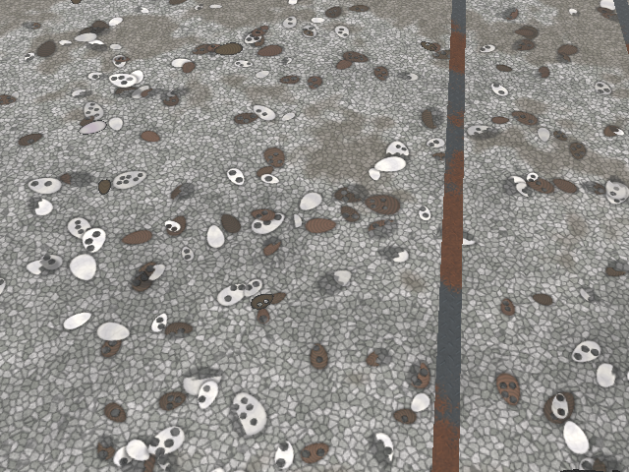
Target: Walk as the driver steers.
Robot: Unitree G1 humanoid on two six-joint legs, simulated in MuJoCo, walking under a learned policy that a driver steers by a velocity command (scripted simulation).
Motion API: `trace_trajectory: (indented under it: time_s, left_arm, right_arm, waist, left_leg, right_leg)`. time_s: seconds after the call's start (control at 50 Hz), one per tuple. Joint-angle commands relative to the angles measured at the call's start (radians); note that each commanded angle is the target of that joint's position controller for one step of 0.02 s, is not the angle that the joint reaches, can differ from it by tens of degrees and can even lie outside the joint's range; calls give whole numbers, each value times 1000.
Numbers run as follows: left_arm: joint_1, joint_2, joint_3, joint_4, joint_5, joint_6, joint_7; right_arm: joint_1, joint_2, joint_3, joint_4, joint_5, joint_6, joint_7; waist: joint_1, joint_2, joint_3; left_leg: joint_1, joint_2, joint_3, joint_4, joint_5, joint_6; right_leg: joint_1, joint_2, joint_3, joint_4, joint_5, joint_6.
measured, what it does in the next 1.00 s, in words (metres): walks ahead, turning left: left foot, then right foot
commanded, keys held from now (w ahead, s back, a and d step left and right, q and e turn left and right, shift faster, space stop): q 0.46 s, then w+q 0.54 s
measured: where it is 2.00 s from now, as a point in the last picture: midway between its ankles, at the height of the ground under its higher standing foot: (127, 343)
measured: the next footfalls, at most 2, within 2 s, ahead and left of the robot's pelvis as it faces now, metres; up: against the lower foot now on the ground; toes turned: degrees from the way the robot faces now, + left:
left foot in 0.06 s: +0.20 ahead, +0.12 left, +0.00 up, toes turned +6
right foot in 0.56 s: +0.30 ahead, -0.08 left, +0.00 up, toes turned +25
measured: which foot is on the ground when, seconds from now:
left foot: up 0.00-0.04, down 0.06-0.56, up 0.58-1.00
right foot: down 0.00-0.06, up 0.08-0.54, down 0.56-1.00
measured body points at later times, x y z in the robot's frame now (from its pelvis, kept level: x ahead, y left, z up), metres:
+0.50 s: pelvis +0.17 +0.02 +0.00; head +0.20 +0.04 +0.45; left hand +0.26 +0.33 -0.10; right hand +0.39 -0.22 -0.08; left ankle +0.16 +0.12 -0.73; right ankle +0.27 -0.10 -0.71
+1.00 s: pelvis +0.30 +0.11 +0.00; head +0.32 +0.14 +0.44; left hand +0.13 +0.38 -0.12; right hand +0.62 +0.05 -0.07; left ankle +0.30 +0.26 -0.72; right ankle +0.27 -0.09 -0.73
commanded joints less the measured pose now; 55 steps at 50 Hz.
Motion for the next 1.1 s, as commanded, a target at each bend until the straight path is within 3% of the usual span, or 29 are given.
trace_trajectory:
  time_s: [0.02, 0.04, 0.06, 0.08, 0.1, 0.12, 0.14, 0.16, 0.2, 0.24, 0.3, 0.38, 0.48, 0.54, 0.56, 0.58, 0.6, 0.62, 0.66, 0.68, 0.8, 0.92, 0.96, 1.0, 1.02, 1.04, 1.06, 1.08, 1.1]
  left_arm:
    - [-63, 214, 50, -61, -18, 12, 11]
    - [-80, 213, 49, -67, -25, 23, 15]
    - [-57, 183, 37, -70, -19, 20, 17]
    - [18, 60, -1, -108, 48, 8, 9]
    - [56, 70, -18, -130, 34, -17, -3]
    - [-69, 156, 4, -139, -6, -27, -5]
    - [-122, 140, -3, -163, -15, -28, 0]
    - [-123, 131, -4, -146, 5, -20, 14]
    - [-103, 151, 7, -148, 17, 10, 25]
    - [-78, 125, 2, -145, 23, 29, 29]
    - [-115, 96, -9, -157, 29, 41, 34]
    - [-198, 94, -14, -181, 20, 53, 25]
    - [-236, 108, -8, -207, 11, 39, 10]
    - [-158, 120, 8, -194, 7, 21, 1]
    - [-95, 174, 20, -192, 24, 20, 7]
    - [-29, 252, 40, -166, 49, 24, 5]
    - [-53, 220, 38, -179, 41, 12, 1]
    - [-83, 168, 26, -193, 28, 9, 7]
    - [-115, 131, 13, -202, 8, 13, 20]
    - [-101, 127, 9, -198, 12, 12, 25]
    - [-29, 158, 20, -171, 22, -1, 19]
    - [-11, 213, 40, -141, -7, 4, 1]
    - [-11, 228, 46, -131, -19, 12, -3]
    - [-28, 225, 44, -128, -27, 19, 0]
    - [1, 181, 28, -133, -10, 16, 4]
    - [20, 64, -16, -209, 40, 0, 0]
    - [-28, 92, -18, -218, 14, -34, -3]
    - [-90, 168, 2, -229, -29, -50, -13]
    - [-105, 160, -4, -228, -27, -57, -14]
  right_arm:
    - [-11, -99, -35, -90, -10, -10, 9]
    - [124, -136, -59, -58, -12, -11, 6]
    - [264, -205, -92, -23, -14, -8, -12]
    - [288, -328, -113, -24, -14, 1, -35]
    - [261, -336, -100, -85, -24, -10, -25]
    - [256, -262, -81, -93, -24, -17, -12]
    - [213, -225, -72, -85, -13, -24, -13]
    - [160, -192, -63, -87, -3, -25, -17]
    - [88, -171, -54, -110, -22, -17, -30]
    - [69, -184, -59, -115, -31, -16, -36]
    - [81, -201, -65, -109, -19, -3, -57]
    - [75, -199, -64, -116, -9, 27, -77]
    - [85, -188, -61, -121, -9, 46, -75]
    - [66, -146, -45, -133, 0, 47, -75]
    - [99, -73, -22, -137, -12, 43, -75]
    - [106, -79, -22, -182, 1, 30, -72]
    - [87, -157, -40, -181, -8, 14, -69]
    - [69, -198, -55, -168, -7, 14, -65]
    - [80, -181, -59, -153, -11, 23, -59]
    - [71, -153, -52, -154, -7, 20, -50]
    - [-20, -82, -26, -186, 1, 1, -27]
    - [-78, -76, -18, -200, 6, -1, -2]
    - [-64, -90, -24, -203, 5, 2, 2]
    - [102, -138, -58, -155, -2, 5, -2]
    - [285, -206, -95, -103, 5, 10, -15]
    - [355, -342, -117, -103, 10, 7, -32]
    - [373, -299, -93, -124, 8, -15, -25]
    - [341, -226, -68, -107, -2, -32, -19]
    - [303, -193, -57, -102, -5, -39, -19]
  waist:
    - [-73, -123, 11]
    - [-150, -111, -61]
    - [-213, -63, -148]
    - [-132, 228, -234]
    - [-124, 246, -465]
    - [-188, 55, -438]
    - [-164, 27, -311]
    - [-126, -39, -214]
    - [-65, 2, -162]
    - [-40, 8, -167]
    - [-46, 21, -183]
    - [-74, 59, -171]
    - [-93, 112, -150]
    - [-43, 99, -127]
    - [-44, -47, -174]
    - [-63, -305, -114]
    - [-53, -265, -55]
    - [-51, -204, -28]
    - [-58, -181, -11]
    - [-50, -178, 0]
    - [-2, -167, -3]
    - [7, -172, 33]
    - [-15, -172, 37]
    - [-121, -129, -56]
    - [-198, -61, -164]
    - [-170, 257, -226]
    - [-203, 222, -365]
    - [-209, 132, -241]
    - [-180, 100, -173]
  left_leg:
    - [89, -78, 85, -44, -117, 48]
    - [259, -135, 115, -112, -59, 74]
    - [515, -150, 72, -165, 116, 110]
    - [834, 110, -285, -92, 548, 217]
    - [1001, 298, -738, -226, 476, 418]
    - [960, 254, -627, -260, 495, 362]
    - [839, 208, -493, -258, 481, 318]
    - [697, 160, -410, -270, 465, 276]
    - [483, 119, -348, -320, 467, 255]
    - [400, 99, -307, -332, 531, 257]
    - [383, 72, -288, -320, 507, 241]
    - [366, 36, -329, -319, 213, 196]
    - [403, 28, -446, -271, 56, 176]
    - [292, -46, -470, -204, -265, 118]
    - [170, -128, -364, 4, -501, 63]
    - [-92, -250, -178, 186, -595, 26]
    - [-183, -150, -189, 338, -505, -1]
    - [-189, -119, -177, 386, -425, -16]
    - [-195, -87, -143, 436, -324, -53]
    - [-186, -73, -125, 455, -277, -61]
    - [-140, -31, -60, 275, -114, -88]
    - [24, -34, 14, 30, -121, -44]
    - [83, -53, 44, -22, -174, -5]
    - [365, -138, 107, -139, -129, 51]
    - [648, -141, 44, -146, -124, 92]
    - [955, 153, -500, -238, -247, 253]
    - [1001, 256, -837, -414, -401, 341]
    - [936, 244, -695, -416, -349, 298]
    - [823, 206, -567, -397, -278, 266]
  right_leg:
    - [3, -266, 58, 120, 858, -144]
    - [-21, -230, 30, 309, 984, -116]
    - [-161, -179, 13, 552, 858, -59]
    - [-528, -58, 23, 920, -51, 11]
    - [-723, 71, 248, 1178, -386, 39]
    - [-772, 15, 344, 1200, -309, 18]
    - [-806, -15, 326, 1131, -221, 1]
    - [-785, -52, 323, 1058, -157, 5]
    - [-657, -73, 332, 977, -96, 5]
    - [-605, -51, 318, 899, -69, 18]
    - [-606, -21, 320, 758, 8, 43]
    - [-577, 12, 339, 593, 112, 52]
    - [-508, 53, 352, 407, 57, 31]
    - [-273, 14, 345, 146, 145, -29]
    - [-116, -186, 523, 95, 71, -103]
    - [-50, -353, 841, -12, -76, -248]
    - [-78, -386, 924, -42, -227, -296]
    - [-108, -341, 818, -35, -253, -265]
    - [-118, -268, 667, -44, -188, -206]
    - [-138, -247, 600, -59, -126, -197]
    - [-118, -236, 370, -98, 100, -208]
    - [-128, -263, 238, -77, 160, -182]
    - [-109, -285, 215, -33, 241, -169]
    - [-151, -240, 108, 224, 600, -124]
    - [-293, -186, 56, 493, 602, -81]
    - [-741, -45, 62, 901, -48, 1]
    - [-882, 22, 295, 1071, -235, -4]
    - [-969, -33, 318, 1103, -150, -26]
    - [-947, -73, 306, 1050, -73, -48]
Keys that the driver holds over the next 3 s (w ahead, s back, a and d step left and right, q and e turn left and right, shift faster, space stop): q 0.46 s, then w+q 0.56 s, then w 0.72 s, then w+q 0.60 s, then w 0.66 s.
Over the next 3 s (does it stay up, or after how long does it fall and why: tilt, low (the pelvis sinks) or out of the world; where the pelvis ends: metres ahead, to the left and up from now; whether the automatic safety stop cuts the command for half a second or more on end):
stays up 1.03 0.98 0.01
